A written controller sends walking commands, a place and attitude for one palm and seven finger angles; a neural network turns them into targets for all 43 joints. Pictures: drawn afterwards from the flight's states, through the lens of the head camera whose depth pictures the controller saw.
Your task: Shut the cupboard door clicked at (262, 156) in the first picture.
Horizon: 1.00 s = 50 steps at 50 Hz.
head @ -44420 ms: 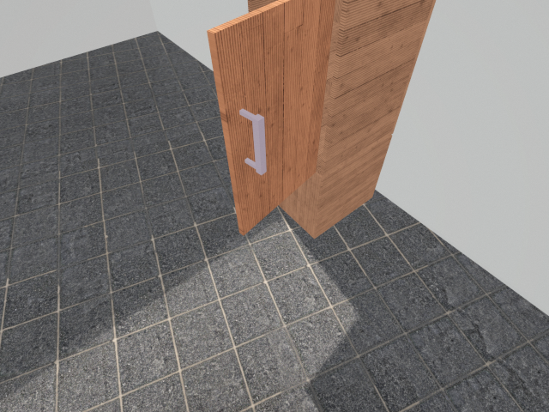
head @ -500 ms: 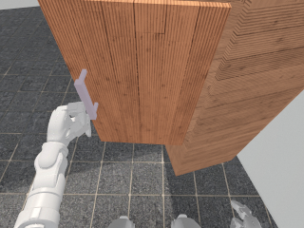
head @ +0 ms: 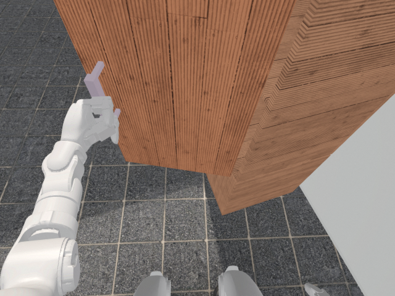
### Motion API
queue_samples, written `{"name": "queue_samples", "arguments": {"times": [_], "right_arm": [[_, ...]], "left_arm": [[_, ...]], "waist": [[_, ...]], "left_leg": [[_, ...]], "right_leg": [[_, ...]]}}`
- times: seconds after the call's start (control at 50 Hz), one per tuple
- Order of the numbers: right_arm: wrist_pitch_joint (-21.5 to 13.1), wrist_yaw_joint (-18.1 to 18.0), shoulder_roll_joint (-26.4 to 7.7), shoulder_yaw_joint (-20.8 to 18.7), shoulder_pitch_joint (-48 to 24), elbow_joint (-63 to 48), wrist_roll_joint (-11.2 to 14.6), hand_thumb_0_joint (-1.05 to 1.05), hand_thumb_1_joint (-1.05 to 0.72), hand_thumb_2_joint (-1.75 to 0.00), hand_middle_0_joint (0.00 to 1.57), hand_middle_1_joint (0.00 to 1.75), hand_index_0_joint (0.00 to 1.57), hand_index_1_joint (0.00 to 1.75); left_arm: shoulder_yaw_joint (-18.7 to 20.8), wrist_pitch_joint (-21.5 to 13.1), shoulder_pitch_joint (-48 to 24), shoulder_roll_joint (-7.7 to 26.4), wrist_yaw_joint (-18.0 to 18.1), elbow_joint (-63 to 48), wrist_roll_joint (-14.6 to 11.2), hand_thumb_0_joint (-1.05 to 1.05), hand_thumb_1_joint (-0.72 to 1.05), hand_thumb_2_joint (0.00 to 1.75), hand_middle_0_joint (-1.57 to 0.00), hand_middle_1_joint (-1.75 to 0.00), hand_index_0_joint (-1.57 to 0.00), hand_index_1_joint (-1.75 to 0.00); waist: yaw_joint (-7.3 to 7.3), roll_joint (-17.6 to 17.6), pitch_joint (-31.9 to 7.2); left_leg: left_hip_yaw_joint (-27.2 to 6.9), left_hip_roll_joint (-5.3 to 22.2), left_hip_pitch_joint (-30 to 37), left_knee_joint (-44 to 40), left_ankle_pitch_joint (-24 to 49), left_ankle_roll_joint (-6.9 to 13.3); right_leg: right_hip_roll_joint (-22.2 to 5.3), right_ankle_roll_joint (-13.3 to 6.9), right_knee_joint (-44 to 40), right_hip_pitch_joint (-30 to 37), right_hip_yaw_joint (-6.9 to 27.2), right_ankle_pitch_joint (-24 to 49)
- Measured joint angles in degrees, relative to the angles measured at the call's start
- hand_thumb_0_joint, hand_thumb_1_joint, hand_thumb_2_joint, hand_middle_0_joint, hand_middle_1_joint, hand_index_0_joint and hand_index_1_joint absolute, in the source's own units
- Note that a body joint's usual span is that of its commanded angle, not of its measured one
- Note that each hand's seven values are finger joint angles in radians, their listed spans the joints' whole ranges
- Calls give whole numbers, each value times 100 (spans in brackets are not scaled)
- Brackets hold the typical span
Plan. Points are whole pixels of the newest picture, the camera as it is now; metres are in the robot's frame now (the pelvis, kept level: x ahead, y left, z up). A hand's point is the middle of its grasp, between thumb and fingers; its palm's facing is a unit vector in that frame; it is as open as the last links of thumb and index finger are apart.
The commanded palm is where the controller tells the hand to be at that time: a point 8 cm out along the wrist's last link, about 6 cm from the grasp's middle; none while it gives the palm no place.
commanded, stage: push the door shut along its arc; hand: left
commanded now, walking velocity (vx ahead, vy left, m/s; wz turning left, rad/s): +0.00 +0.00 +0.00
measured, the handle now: (106, 99) +0.51 +0.19 +0.07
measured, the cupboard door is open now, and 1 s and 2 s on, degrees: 63 46 36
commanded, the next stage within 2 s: pull the fist back off the door in 1.32 s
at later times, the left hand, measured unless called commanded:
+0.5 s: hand (132, 105) +0.49 +0.13 +0.07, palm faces -0.31 -0.95 -0.04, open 3.1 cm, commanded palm +0.49 +0.18 +0.07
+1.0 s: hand (157, 87) +0.54 +0.08 +0.07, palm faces -0.41 -0.91 -0.02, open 3.1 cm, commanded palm +0.55 +0.13 +0.07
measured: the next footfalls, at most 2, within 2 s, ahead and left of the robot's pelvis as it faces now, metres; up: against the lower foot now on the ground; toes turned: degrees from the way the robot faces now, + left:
none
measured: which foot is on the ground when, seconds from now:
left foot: down 0.00-1.00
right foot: down 0.00-1.00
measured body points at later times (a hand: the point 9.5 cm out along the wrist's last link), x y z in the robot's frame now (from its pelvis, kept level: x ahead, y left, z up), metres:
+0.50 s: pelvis +0.00 +0.01 -0.01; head +0.12 +0.02 +0.42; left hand +0.50 +0.18 +0.08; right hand +0.03 -0.26 -0.12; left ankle +0.01 +0.11 -0.67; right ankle +0.03 -0.12 -0.67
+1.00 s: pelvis +0.00 +0.00 -0.03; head +0.15 +0.00 +0.40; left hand +0.56 +0.13 +0.08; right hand -0.02 -0.27 -0.13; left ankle +0.01 +0.11 -0.67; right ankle +0.03 -0.12 -0.67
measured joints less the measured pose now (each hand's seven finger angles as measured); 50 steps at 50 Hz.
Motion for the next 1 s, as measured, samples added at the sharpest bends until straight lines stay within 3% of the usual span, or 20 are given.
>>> {"name": "queue_samples", "arguments": {"times": [0.32,0.62,0.8,1.0], "right_arm": [[85,46,-31,12,136,61,-58,1,-91,-90,20,30,20,30],[138,74,-37,82,220,-4,-102,1,-91,-90,20,30,20,30],[116,77,-60,77,265,33,-165,1,-91,-90,20,30,20,30],[89,57,-48,119,349,-67,-215,1,-91,-90,20,30,20,30]], "left_arm": [[-19,-29,-1062,283,-286,926,181,2,90,91,-130,-150,-131,-150],[125,245,-1922,589,-529,1455,388,2,90,90,-130,-150,-130,-150],[-21,433,-2499,698,-648,1626,512,2,90,90,-130,-150,-130,-150],[300,638,-2873,949,-687,1801,742,2,88,91,-130,-150,-130,-150]], "waist": [[-241,36,-9],[-495,74,-5],[-630,120,28],[-849,175,41]], "left_leg": [[13,11,-432,208,-32,43],[18,72,-833,458,-120,49],[-9,97,-1161,644,-166,36],[47,191,-1383,803,-247,20]], "right_leg": [[11,31,135,-407,18,18],[69,27,332,-805,28,-22],[92,10,490,-1121,6,-52],[184,-9,640,-1391,65,-80]]}}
